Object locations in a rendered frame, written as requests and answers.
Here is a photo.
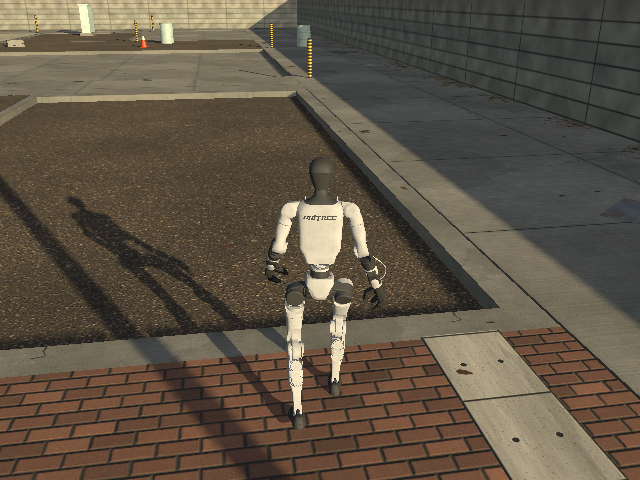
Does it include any left robot upper arm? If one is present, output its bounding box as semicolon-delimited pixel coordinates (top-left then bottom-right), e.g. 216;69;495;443
272;200;300;254

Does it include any left robot hand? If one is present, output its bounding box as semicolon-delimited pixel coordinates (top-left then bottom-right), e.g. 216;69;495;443
265;265;288;283

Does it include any right robot upper arm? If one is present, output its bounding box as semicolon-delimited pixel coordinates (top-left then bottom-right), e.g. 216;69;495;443
341;201;369;258

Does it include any robot left foot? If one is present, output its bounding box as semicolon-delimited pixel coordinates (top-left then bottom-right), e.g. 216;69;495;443
288;407;305;430

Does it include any left robot forearm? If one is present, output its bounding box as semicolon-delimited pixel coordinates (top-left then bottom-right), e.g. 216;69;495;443
265;238;282;270

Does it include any right robot forearm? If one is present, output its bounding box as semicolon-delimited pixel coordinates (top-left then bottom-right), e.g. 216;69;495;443
360;242;382;289

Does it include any right robot shin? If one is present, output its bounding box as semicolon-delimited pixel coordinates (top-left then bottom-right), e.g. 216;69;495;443
331;321;346;383

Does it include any right robot hand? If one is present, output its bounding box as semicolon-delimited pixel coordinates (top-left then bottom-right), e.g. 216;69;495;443
363;284;386;312

